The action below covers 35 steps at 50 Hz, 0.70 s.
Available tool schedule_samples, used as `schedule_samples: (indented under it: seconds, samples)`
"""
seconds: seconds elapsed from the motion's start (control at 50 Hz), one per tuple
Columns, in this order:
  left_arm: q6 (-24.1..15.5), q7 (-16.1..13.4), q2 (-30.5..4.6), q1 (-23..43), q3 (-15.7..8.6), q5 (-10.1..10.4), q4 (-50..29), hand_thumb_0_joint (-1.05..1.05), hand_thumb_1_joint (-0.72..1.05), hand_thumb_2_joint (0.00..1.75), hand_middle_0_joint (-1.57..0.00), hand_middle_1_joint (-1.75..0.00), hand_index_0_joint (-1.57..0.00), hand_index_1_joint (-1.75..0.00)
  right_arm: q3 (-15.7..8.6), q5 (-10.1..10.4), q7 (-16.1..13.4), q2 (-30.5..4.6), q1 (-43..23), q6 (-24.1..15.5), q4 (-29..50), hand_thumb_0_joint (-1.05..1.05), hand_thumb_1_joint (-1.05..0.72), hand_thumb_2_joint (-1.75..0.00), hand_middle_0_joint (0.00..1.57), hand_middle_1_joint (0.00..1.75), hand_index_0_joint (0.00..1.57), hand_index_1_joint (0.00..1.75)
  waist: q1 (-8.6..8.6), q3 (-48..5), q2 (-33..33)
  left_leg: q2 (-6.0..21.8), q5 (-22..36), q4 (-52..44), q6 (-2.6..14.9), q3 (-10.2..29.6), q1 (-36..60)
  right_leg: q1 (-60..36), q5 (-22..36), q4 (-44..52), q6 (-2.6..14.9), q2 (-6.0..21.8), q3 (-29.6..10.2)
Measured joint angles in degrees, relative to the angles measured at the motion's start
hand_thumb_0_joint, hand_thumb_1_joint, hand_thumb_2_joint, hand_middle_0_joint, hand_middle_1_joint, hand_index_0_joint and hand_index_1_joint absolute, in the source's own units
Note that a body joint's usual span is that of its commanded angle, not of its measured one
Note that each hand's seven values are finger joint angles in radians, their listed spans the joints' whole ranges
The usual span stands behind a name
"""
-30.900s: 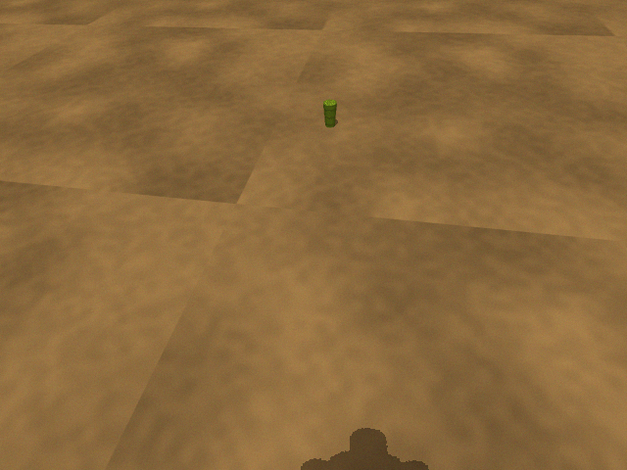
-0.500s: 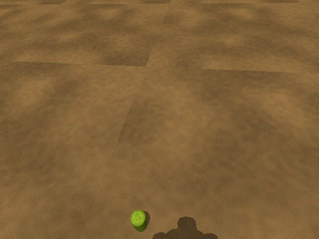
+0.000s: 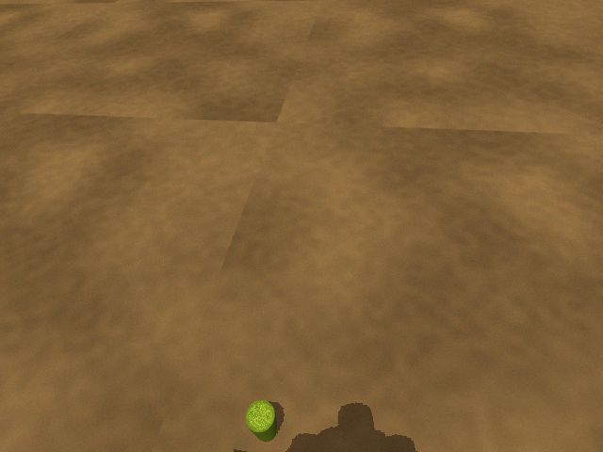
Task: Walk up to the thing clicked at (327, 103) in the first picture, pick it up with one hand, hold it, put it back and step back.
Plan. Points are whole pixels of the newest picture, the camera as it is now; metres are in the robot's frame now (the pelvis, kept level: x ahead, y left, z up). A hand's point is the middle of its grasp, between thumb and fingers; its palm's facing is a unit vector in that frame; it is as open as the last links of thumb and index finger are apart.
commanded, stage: stand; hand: left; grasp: from the side
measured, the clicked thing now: (263, 423) +0.36 +0.19 -0.71
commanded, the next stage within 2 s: step back in 0.36 s
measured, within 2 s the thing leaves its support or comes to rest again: neither
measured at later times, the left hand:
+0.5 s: hand out of the picture +0.08 +0.26 -0.16, palm faces +0.03 -0.93 -0.37, open 7.4 cm
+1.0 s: hand out of the picture +0.02 +0.32 -0.18, palm faces -0.06 -0.93 -0.37, open 7.4 cm
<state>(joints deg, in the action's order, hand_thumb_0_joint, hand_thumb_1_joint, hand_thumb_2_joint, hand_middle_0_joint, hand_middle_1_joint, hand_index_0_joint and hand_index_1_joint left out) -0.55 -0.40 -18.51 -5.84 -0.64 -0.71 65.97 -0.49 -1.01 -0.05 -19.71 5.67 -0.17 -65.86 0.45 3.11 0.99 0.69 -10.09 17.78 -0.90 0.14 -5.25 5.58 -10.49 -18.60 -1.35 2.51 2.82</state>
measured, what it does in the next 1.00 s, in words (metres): walks backwards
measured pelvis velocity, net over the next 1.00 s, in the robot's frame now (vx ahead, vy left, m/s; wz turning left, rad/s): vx -0.10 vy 0.06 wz -0.04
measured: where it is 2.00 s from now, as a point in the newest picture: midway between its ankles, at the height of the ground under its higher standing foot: outside the picture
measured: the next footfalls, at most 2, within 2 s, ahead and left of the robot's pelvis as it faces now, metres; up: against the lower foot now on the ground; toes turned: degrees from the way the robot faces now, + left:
right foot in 1.12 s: -0.12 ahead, -0.08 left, +0.00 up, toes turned -1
left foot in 1.44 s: -0.18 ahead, +0.17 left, +0.00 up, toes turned -2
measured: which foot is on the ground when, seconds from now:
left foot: down 0.00-1.00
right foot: down 0.00-0.66, up 0.68-1.00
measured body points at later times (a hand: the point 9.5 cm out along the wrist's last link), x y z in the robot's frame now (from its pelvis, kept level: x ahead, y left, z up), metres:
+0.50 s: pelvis -0.02 +0.00 -0.01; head +0.03 -0.01 +0.44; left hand +0.08 +0.31 -0.13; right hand +0.08 -0.31 -0.14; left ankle -0.01 +0.13 -0.73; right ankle +0.00 -0.13 -0.75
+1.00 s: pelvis -0.10 +0.06 -0.02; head -0.02 +0.08 +0.42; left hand +0.02 +0.37 -0.16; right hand -0.01 -0.25 -0.13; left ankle -0.04 +0.14 -0.75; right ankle -0.15 -0.08 -0.69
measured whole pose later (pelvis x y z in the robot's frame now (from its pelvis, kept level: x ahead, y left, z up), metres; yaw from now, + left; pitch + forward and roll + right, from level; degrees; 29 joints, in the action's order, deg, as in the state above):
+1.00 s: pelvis -0.10 +0.06 -0.02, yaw -2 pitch -1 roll -1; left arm 3.7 -1.3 -22.3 -6.4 -4.1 -0.4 50.5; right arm -2.6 -1.3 -0.9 -19.6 7.1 1.2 -48.6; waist -0.8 12.1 -1.4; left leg -0.2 -14.2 35.0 3.7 -3.2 -19.6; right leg 20.9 -30.3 -58.2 -1.4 -3.8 -6.9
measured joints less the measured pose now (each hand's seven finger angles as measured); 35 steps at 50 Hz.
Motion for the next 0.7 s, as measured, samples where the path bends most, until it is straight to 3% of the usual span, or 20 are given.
schedule_samples:
  seconds: [0.38, 0.48, 0.54, 0.58, 0.62, 0.66, 0.68, 0.7]
  samples:
    - [0.1, 0.2, -0.1, 0.0, -0.4, 0.3, -0.7, 0.0, 0.9, 0.9, -0.2, -0.3, -0.2, -0.3, -0.1, 0.2, 0.3, -0.1, 0.0, 0.3, 0.7, 0.0, -0.91, -0.89, 0.21, 0.3, 0.2, 0.3, -0.32, 0.0, 0.0, 0.5, -0.5, 0.4, -0.48, 0.5, -0.2, 0.0, -0.6, -0.3, 0.56, -0.5, 0.5]
    - [0.9, -0.1, -0.7, 1.5, -2.5, 0.9, -4.8, 0.0, 0.9, 0.9, -0.21, -0.3, -0.2, -0.3, -1.6, 1.2, 0.6, -1.7, -1.4, 1.9, 4.7, 0.0, -0.9, -0.89, 0.21, 0.3, 0.2, 0.3, -0.89, 4.1, 0.5, 0.1, -3.8, 13.6, 1.22, 1.4, -8.2, 4.1, -2.0, -5.7, 1.06, -0.3, 1.1]
    - [1.6, -0.4, -1.1, 2.1, -3.0, -0.1, -7.5, 0.0, 0.9, 0.9, -0.21, -0.3, -0.2, -0.3, -2.6, 1.2, 0.8, -3.0, -1.1, 3.1, 7.4, 0.0, -0.91, -0.89, 0.21, 0.3, 0.2, 0.3, -0.69, 5.6, -0.1, -2.5, -14.2, 27.5, 2.86, 2.4, -13.4, 7.0, -2.9, -9.3, 0.9, 1.1, 0.3]
    - [1.9, -0.6, -1.7, 2.6, -3.1, -0.6, -9.1, 0.0, 0.9, 0.9, -0.21, -0.3, -0.2, -0.3, -3.0, 1.3, 1.0, -3.6, -0.3, 3.4, 8.9, 0.0, -0.91, -0.89, 0.2, 0.3, 0.2, 0.3, -0.99, 6.1, -0.6, -2.9, -16.3, 31.1, 3.32, 2.5, -14.7, 8.9, -3.4, -11.4, 0.37, 1.9, 0.1]
    - [2.3, -0.6, -2.4, 3.3, -3.0, -0.8, -10.7, 0.01, 0.9, 0.9, -0.21, -0.3, -0.2, -0.3, -3.3, 1.2, 1.0, -4.0, 0.9, 3.3, 10.0, 0.0, -0.91, -0.89, 0.2, 0.3, 0.2, 0.3, -1.33, 6.4, -1.2, -2.4, -14.7, 28.0, 3.21, 1.9, -13.8, 10.9, -4.3, -14.0, -0.5, 2.7, 0.0]
    - [2.9, -0.6, -3.2, 4.2, -2.9, -0.4, -12.4, 0.01, 0.9, 0.9, -0.21, -0.3, -0.2, -0.3, -3.6, 0.5, 0.9, -4.3, 2.4, 2.7, 10.6, 0.0, -0.91, -0.89, 0.2, 0.3, 0.2, 0.3, -1.86, 6.6, -1.6, -1.8, -9.0, 19.9, 2.38, 1.4, -11.2, 13.4, -6.0, -18.3, -1.3, 3.6, 0.2]
    - [3.3, -0.6, -3.7, 5.1, -3.0, -0.1, -13.1, 0.01, 0.9, 0.9, -0.21, -0.3, -0.2, -0.3, -3.9, -0.2, 0.8, -3.7, 2.6, 2.6, 10.5, 0.0, -0.91, -0.89, 0.2, 0.3, 0.2, 0.3, -1.67, 7.4, -2.8, -2.6, -9.6, 20.1, 2.33, 0.8, -11.3, 14.9, -7.0, -21.1, -0.3, 3.9, -1.5]
    - [3.6, -0.8, -4.1, 5.7, -3.3, 0.2, -13.7, 0.01, 0.9, 0.9, -0.21, -0.3, -0.2, -0.3, -3.8, -0.5, 0.9, -3.2, 2.8, 2.5, 10.5, 0.0, -0.91, -0.89, 0.2, 0.3, 0.2, 0.3, -1.46, 8.3, -3.6, -3.0, -10.1, 21.0, 2.68, 0.5, -11.7, 16.2, -11.6, -24.8, 0.72, 2.4, -4.6]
